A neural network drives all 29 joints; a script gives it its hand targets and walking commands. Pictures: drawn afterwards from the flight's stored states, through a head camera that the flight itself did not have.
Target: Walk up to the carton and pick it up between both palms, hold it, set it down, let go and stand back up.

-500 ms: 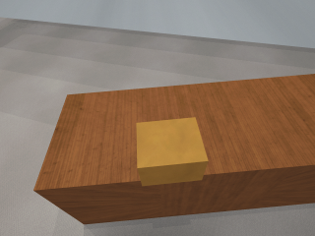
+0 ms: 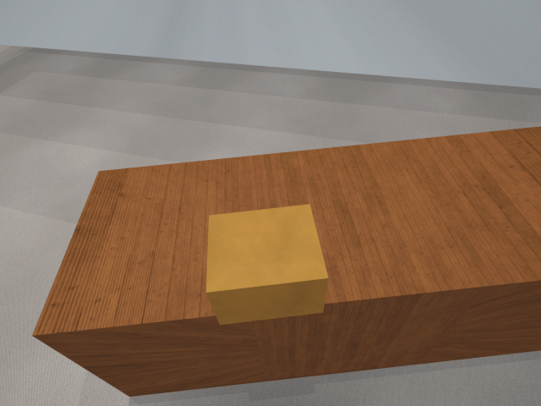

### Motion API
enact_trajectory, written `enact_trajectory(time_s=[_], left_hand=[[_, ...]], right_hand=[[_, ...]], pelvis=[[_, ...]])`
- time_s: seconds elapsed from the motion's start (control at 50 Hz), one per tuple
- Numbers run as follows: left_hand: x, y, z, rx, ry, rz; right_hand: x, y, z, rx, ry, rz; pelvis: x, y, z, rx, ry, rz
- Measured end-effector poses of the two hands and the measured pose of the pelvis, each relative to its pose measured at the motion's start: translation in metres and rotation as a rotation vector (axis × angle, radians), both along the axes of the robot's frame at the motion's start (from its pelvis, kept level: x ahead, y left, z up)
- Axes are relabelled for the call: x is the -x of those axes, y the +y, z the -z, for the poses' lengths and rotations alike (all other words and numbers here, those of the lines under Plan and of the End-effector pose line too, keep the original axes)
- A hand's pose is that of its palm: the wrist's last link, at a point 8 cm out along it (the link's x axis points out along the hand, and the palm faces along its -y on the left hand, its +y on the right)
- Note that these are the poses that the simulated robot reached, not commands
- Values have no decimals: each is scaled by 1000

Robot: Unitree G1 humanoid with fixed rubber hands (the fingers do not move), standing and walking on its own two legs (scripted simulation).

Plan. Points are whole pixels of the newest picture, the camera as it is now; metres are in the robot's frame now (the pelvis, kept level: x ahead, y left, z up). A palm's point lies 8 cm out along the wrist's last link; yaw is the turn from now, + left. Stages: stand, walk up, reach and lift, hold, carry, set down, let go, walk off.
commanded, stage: walk up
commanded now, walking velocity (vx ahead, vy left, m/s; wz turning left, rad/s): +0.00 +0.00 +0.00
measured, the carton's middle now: (265, 263) +0.43 +0.05 -0.13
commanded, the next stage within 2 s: none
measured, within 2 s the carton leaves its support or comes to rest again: neither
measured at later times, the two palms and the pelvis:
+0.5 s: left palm out of the picture -0.01 +0.21 -0.15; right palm out of the picture +0.01 -0.20 -0.14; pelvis +0.03 +0.00 +0.01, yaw +1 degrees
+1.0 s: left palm out of the picture +0.03 +0.22 -0.14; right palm out of the picture +0.03 -0.18 -0.14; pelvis +0.04 +0.02 +0.01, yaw +2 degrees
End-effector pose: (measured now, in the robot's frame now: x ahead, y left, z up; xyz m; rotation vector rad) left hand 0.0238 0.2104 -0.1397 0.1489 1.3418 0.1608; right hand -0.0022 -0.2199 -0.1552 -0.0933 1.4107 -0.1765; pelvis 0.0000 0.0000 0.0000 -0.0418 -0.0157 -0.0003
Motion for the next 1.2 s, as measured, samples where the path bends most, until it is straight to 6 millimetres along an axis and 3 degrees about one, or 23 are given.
enact_trajectory(time_s=[0.14, 0.42, 0.5, 0.72, 0.98, 1.2], left_hand=[[-2, 2, 0, 26, -12, -34], [28, -3, 3, 38, 77, -81], [34, -4, 6, 47, 122, -84], [11, -1, 5, 61, 109, -76], [-8, 12, 4, 24, 85, -77], [-5, 8, 3, 42, 106, -81]], right_hand=[[-13, 5, -17, 12, -10, -26], [-2, 14, -9, -19, 58, -17], [-9, 21, -12, -14, 59, -24], [-26, 29, -15, 2, 45, -25], [-31, 35, -11, -13, 51, -25], [-39, 35, -13, -8, 50, -30]], pelvis=[[-5, -4, -9, -35, -12, -2], [-19, 1, -5, -22, -14, -25], [-25, 4, -6, -28, -15, -26], [-36, 12, -9, -39, -26, -15], [-42, 16, -7, -40, -24, -34], [-49, 17, -9, -40, -26, -26]])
